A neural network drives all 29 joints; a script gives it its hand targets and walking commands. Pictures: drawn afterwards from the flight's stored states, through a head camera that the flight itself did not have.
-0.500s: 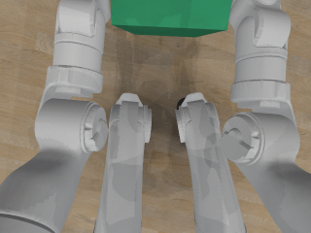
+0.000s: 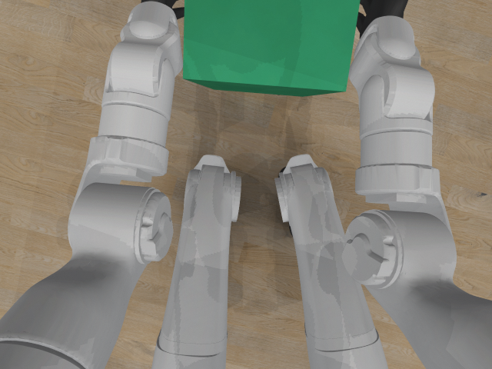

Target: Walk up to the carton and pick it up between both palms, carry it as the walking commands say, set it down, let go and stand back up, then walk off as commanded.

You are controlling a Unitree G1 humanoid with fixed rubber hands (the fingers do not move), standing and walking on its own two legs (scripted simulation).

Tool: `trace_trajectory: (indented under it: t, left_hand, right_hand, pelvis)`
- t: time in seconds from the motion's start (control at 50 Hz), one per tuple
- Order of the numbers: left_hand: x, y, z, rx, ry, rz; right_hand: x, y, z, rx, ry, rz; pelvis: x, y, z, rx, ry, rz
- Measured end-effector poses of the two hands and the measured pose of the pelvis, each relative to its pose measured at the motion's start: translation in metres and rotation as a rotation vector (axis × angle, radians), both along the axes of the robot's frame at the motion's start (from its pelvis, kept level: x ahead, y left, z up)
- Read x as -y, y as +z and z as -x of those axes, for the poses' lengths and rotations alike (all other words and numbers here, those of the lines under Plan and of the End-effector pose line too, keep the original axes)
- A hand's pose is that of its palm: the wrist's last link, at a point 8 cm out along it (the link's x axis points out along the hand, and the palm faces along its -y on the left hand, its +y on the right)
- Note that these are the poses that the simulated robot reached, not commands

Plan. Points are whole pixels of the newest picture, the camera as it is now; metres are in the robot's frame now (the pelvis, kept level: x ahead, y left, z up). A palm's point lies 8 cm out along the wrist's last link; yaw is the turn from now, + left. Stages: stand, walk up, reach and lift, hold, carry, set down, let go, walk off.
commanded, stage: reach and lift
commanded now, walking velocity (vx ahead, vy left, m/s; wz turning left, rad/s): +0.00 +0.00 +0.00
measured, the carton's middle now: (267, 15) +0.54 -0.01 -0.17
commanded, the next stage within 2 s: none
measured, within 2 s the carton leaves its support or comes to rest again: neither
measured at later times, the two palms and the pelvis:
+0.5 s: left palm out of the picture +0.51 +0.13 +0.01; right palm out of the picture +0.50 -0.12 +0.03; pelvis +0.04 +0.00 +0.06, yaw +0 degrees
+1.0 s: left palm out of the picture +0.50 +0.13 +0.09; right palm out of the picture +0.48 -0.12 +0.10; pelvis +0.09 +0.01 +0.14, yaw +1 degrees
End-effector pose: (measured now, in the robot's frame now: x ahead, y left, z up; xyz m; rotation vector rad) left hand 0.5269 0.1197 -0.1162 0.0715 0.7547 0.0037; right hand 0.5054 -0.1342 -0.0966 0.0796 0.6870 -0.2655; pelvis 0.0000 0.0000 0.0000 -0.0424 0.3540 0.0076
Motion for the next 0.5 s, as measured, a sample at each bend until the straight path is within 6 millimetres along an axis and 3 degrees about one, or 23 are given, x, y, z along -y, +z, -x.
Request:
trace_trajectory:
  t: [0.1,0.22,0.3,0.5]
  left_hand:
    - [-0.003,0.041,-0.004,0.050,-0.006,-0.039]
    - [-0.017,0.097,-0.010,0.083,0.093,-0.007]
    - [-0.021,0.111,-0.004,0.049,0.082,-0.022]
    - [-0.011,0.124,0.014,-0.004,0.042,0.011]
  right_hand:
    - [-0.002,0.028,0.001,0.047,0.009,-0.022]
    - [-0.016,0.074,-0.015,0.085,0.054,-0.036]
    - [-0.019,0.093,-0.012,0.048,0.084,-0.004]
    - [-0.010,0.125,0.006,-0.005,0.028,-0.002]
  pelvis:
    - [-0.001,0.005,0.005,0.044,-0.008,-0.016]
    - [0.002,0.017,0.007,0.054,-0.010,-0.046]
    - [0.004,0.029,-0.004,-0.014,-0.001,-0.041]
    - [0.002,0.064,-0.035,-0.101,-0.003,-0.022]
